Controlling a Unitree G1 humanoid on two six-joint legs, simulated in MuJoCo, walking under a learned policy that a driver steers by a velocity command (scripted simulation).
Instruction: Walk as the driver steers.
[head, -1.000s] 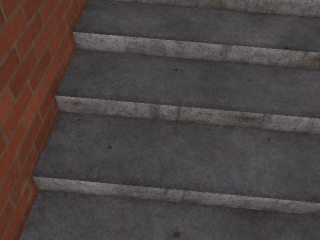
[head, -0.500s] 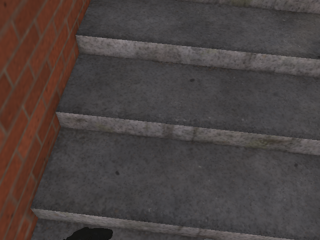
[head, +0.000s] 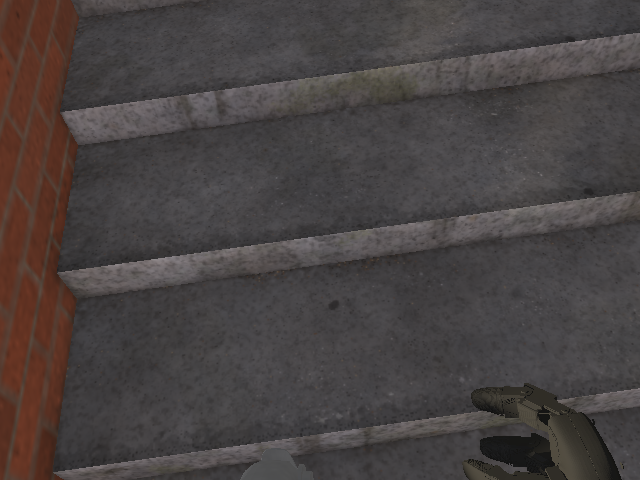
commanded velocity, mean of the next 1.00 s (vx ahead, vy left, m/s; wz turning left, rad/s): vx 0.50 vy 0.00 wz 0.24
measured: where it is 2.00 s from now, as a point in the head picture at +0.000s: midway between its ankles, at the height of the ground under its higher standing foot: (303, 86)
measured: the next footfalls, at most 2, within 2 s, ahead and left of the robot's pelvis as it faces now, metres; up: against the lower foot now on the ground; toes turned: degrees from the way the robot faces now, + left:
left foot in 0.04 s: +0.25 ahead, +0.11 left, +0.10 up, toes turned -1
right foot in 0.56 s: +0.38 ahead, -0.13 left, +0.10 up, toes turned +2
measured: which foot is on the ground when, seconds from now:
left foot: up 0.00-0.02, down 0.04-0.56, up 0.58-0.90, down 0.92-1.00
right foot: down 0.00-0.06, up 0.08-0.54, down 0.56-0.92, up 0.94-1.00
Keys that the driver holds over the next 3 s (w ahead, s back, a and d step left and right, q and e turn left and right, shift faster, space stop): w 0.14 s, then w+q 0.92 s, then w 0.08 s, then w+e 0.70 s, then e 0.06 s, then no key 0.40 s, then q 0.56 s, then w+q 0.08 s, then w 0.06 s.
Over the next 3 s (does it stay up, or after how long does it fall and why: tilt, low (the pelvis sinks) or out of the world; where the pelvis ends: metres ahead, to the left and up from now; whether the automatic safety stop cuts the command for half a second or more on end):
stays up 1.23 0.22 0.40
